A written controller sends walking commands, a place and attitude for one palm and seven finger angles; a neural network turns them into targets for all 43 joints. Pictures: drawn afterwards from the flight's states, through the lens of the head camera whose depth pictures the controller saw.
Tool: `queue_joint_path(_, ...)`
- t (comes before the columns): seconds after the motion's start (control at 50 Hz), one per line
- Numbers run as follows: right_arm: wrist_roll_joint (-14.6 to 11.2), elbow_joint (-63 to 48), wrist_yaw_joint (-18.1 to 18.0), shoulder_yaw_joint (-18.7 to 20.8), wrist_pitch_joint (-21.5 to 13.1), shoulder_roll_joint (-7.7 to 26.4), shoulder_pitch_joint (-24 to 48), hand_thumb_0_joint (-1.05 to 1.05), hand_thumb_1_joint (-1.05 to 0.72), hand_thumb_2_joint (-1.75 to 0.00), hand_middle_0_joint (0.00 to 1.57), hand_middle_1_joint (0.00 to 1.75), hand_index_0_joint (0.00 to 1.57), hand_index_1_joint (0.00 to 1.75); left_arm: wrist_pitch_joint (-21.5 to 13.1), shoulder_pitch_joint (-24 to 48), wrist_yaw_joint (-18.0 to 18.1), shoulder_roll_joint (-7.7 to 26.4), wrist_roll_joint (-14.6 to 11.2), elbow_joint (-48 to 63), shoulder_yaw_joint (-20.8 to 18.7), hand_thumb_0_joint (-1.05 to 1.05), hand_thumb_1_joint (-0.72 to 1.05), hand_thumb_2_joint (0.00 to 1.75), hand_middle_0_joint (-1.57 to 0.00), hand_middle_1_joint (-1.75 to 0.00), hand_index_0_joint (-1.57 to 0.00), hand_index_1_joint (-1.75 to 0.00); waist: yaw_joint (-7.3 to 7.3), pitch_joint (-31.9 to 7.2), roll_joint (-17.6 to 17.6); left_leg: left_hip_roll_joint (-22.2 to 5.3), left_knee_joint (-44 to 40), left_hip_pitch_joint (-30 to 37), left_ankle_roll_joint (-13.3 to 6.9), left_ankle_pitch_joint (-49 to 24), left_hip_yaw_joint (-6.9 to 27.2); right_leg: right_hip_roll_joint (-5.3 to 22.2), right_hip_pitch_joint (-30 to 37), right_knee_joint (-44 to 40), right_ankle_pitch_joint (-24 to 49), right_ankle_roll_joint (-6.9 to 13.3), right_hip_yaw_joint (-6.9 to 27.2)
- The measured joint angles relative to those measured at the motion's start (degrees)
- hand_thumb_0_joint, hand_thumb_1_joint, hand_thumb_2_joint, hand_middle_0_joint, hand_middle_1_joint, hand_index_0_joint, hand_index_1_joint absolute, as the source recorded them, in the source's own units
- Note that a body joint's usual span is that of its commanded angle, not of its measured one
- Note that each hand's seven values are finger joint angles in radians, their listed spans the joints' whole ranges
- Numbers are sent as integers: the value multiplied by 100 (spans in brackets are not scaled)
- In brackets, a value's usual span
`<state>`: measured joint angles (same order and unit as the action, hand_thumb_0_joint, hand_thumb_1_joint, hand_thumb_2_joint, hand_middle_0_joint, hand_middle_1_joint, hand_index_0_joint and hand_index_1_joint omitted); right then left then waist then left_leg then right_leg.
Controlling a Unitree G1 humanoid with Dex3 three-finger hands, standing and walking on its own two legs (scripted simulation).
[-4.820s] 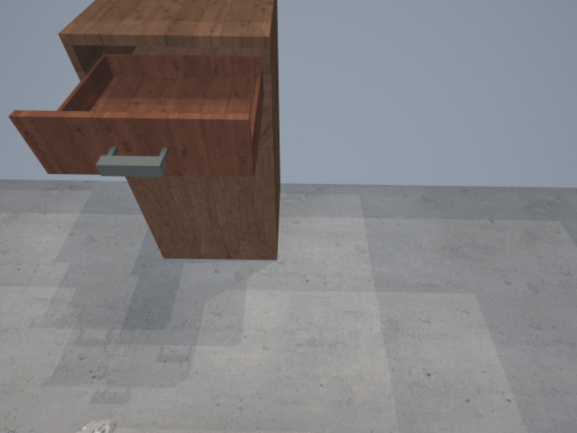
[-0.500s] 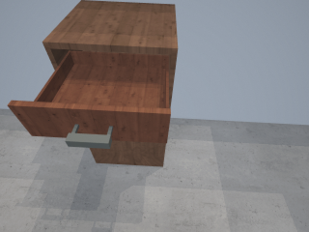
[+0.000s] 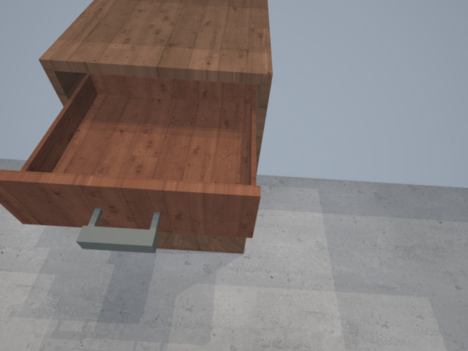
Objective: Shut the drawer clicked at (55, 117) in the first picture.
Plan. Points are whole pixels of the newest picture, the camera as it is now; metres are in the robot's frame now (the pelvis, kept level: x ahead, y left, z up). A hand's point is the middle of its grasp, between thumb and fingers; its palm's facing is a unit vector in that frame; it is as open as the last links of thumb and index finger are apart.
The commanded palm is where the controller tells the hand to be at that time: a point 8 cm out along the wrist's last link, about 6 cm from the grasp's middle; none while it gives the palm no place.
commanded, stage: come to a stop and stand still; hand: left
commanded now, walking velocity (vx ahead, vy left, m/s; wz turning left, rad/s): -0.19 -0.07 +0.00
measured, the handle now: (123, 227) +0.29 +0.20 +0.05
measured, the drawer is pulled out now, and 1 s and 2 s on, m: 0.29 0.29 0.29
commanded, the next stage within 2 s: look again from close up in 0.94 s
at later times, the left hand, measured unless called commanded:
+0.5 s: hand out of the picture +0.05 +0.18 -0.18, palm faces +0.05 -0.98 -0.19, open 7.4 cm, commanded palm none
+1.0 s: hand out of the picture -0.06 +0.15 -0.17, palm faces +0.04 -0.99 -0.16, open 7.4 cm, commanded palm none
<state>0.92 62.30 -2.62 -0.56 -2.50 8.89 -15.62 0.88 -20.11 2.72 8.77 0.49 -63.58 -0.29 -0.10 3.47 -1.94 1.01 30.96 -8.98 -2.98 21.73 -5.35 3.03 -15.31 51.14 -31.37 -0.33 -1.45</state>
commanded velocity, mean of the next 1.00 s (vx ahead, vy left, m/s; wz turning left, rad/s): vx -0.02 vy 0.02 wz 0.00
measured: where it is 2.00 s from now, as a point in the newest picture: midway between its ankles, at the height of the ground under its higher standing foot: outside the picture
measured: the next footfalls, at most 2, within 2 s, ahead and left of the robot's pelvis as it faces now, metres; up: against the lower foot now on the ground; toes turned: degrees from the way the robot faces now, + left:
right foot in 0.14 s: +0.08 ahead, -0.13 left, +0.00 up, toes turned -3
left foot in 0.44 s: +0.02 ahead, +0.11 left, +0.00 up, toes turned +3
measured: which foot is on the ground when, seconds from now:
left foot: down 0.00-0.18, up 0.20-0.42, down 0.44-1.00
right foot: up 0.00-0.12, down 0.14-0.44, up 0.46-0.64, down 0.66-1.00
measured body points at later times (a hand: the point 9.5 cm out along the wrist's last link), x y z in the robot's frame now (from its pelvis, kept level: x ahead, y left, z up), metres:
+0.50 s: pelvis -0.02 +0.00 +0.00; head +0.00 +0.02 +0.45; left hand +0.04 +0.24 -0.16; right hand +0.05 -0.24 -0.14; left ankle -0.02 +0.11 -0.73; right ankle +0.02 -0.12 -0.72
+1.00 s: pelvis -0.04 -0.01 +0.01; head -0.04 +0.00 +0.46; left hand -0.06 +0.20 -0.15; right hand -0.05 -0.22 -0.15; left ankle -0.02 +0.11 -0.73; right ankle -0.05 -0.12 -0.73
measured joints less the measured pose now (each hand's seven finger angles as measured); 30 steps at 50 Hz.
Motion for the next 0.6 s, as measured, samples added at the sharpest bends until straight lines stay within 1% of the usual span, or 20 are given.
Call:
queue_joint_path(0.02, 1, -28, -15, -3, 20, -14, 9, 1, -91, -90, 20, 30, 20, 30, 27, 112, 9, 3, 1, 68, -8, 0, 91, 90, -20, -30, -20, -30, 8, 41, 37, -2, -143, 81, 6, -73, 22, -1, -139, -19, 41, 4, -43)
queue_joint_path(0.06, -3, -60, -17, -6, 80, -41, 36, 1, -91, -90, 20, 30, 20, 30, 38, 342, 13, 19, 0, 255, -27, 1, 91, 90, -20, -30, -20, -30, 5, 113, 107, -11, -361, 189, 49, -174, 70, 8, -342, -391, 435, 2, -133)
queue_joint_path(0.12, -1, -87, -1, 22, 172, -87, 96, 1, -91, -90, 20, 30, 20, 30, -32, 609, -4, 71, 17, 569, -65, 0, 91, 90, -20, -30, -20, -30, -32, 212, 147, -15, -366, 230, 130, -164, 105, 4, -433, -1204, 1369, 24, -192)
queue_joint_path(0.14, 0, -98, 4, 45, 203, -91, 101, 1, -91, -90, 20, 30, 20, 30, -70, 656, -15, 101, 29, 667, -76, 0, 91, 90, -20, -30, -20, -30, -43, 225, 134, -5, -260, 207, 161, -97, 108, 11, -403, -1467, 1833, 45, -186)
queue_joint_path(0.16, -6, -111, 18, 76, 233, -78, 106, 1, -92, -90, 21, 30, 20, 30, -110, 685, -23, 119, 46, 740, -86, 0, 91, 90, -20, -30, -20, -30, -53, 207, 145, -17, -94, 141, 194, 4, 113, 3, -372, -1525, 1843, 69, -190)
queue_joint_path(0.18, -18, -128, 34, 119, 264, -50, 133, 1, -92, -90, 21, 30, 20, 30, -144, 716, -27, 124, 59, 788, -88, 0, 91, 90, -20, -30, -20, -30, -47, 179, 181, -50, 129, 22, 216, 98, 124, -21, -391, -1486, 1669, 98, -205)
queue_joint_path(0.22, -42, -185, 35, 204, 340, 15, 233, 1, -92, -90, 21, 30, 20, 30, -184, 800, -26, 113, 68, 843, -75, 0, 91, 90, -20, -30, -20, -30, -4, 155, 234, -56, 874, -332, 267, 640, 210, -42, -447, -1416, 1423, 160, -244)
queue_joint_path(0.26, -54, -242, 33, 260, 398, 71, 372, 1, -92, -90, 21, 30, 20, 30, -181, 890, -10, 90, 88, 898, -62, 0, 91, 90, -20, -30, -20, -30, 0, 179, 229, -9, 1695, -701, 303, 1028, 323, -40, -463, -1464, 1472, 175, -250)
queue_joint_path(0.28, -58, -278, 43, 278, 417, 93, 437, 1, -92, -90, 20, 30, 20, 30, -162, 925, -6, 81, 100, 927, -59, 0, 91, 90, -20, -30, -20, -30, -4, 188, 207, 8, 1973, -848, 326, 1082, 359, -34, -459, -1517, 1535, 179, -245)
queue_joint_path(0.32, -62, -363, 70, 300, 433, 117, 534, 1, -92, -90, 20, 30, 20, 30, -99, 971, -5, 78, 122, 985, -64, 0, 91, 90, -20, -30, -20, -30, -22, 182, 129, 16, 2120, -1017, 371, 1047, 368, -10, -452, -1631, 1648, 185, -223)
queue_joint_path(0.36, -56, -461, 104, 300, 431, 119, 591, 1, -92, -90, 20, 30, 20, 30, -45, 978, -19, 101, 133, 1038, -74, 0, 91, 90, -20, -30, -20, -30, -45, 145, 21, 2, 1850, -1045, 406, 857, 323, 24, -472, -1720, 1746, 156, -185)
queue_joint_path(0.38, -53, -510, 119, 292, 416, 113, 601, 1, -92, -90, 20, 30, 20, 30, -22, 967, -29, 123, 132, 1055, -81, 0, 91, 90, -20, -30, -20, -30, -55, 119, -40, -6, 1547, -988, 412, 674, 287, 41, -493, -1738, 1784, 134, -160)
queue_joint_path(0.42, -48, -603, 141, 268, 345, 99, 563, 1, -91, -90, 20, 30, 20, 30, 38, 909, -41, 172, 108, 1077, -102, 0, 91, 90, -20, -30, -20, -30, -47, 45, -127, -43, 606, -702, 411, 57, 207, 52, -562, -1663, 1796, 68, -122)
queue_joint_path(0.44, -37, -652, 148, 256, 298, 112, 507, 1, -91, -90, 20, 30, 20, 30, 78, 873, -48, 182, 88, 1087, -109, 0, 91, 90, -20, -30, -20, -30, -26, -6, -104, -87, 189, -582, 353, -283, 226, 25, -624, -1562, 1763, 34, -144)
queue_joint_path(0.46, -10, -658, 145, 247, 280, 82, 473, 1, -91, -90, 20, 30, 20, 30, 128, 870, -54, 208, 66, 1066, -129, 0, 91, 90, -20, -30, -20, -30, -19, -10, -154, -66, 187, -594, 277, -454, 211, 33, -666, -1424, 1579, 15, -108)
queue_joint_path(0.48, 17, -659, 147, 225, 288, 43, 422, 1, -91, -90, 20, 30, 20, 30, 177, 856, -56, 234, 58, 1036, -145, 0, 91, 90, -20, -30, -20, -30, -15, -31, -197, -45, 220, -605, 213, -476, 200, 13, -691, -1274, 1227, 17, -48)
queue_joint_path(0.5, 37, -653, 148, 199, 296, 4, 354, 1, -91, -90, 20, 30, 20, 30, 213, 832, -58, 254, 61, 1009, -157, 0, 91, 90, -20, -30, -20, -30, -9, -72, -214, -35, 188, -600, 166, -478, 208, -29, -719, -1073, 938, 31, 3)
queue_joint_path(0.52, 51, -632, 145, 169, 303, -32, 287, 1, -91, -90, 20, 30, 20, 30, 228, 803, -63, 267, 68, 988, -166, 0, 91, 90, -20, -30, -20, -30, -10, -115, -213, -30, 103, -581, 139, -504, 225, -73, -739, -848, 795, 47, 39)
queue_joint_path(0.56, 65, -555, 125, 125, 322, -85, 187, 1, -91, -90, 20, 30, 20, 30, 196, 718, -78, 272, 67, 957, -171, 0, 91, 90, -20, -30, -20, -30, -36, -190, -176, -28, -111, -539, 121, -617, 259, -133, -676, -603, 740, 52, 56)
queue_joint_path(0.6, 66, -473, 91, 130, 330, -66, 134, 1, -93, -90, 20, 30, 20, 30, 139, 610, -87, 247, 54, 917, -152, 0, 91, 90, -20, -30, -20, -30, -68, -237, -115, -19, -280, -515, 114, -732, 262, -138, -445, -813, 772, 30, 24)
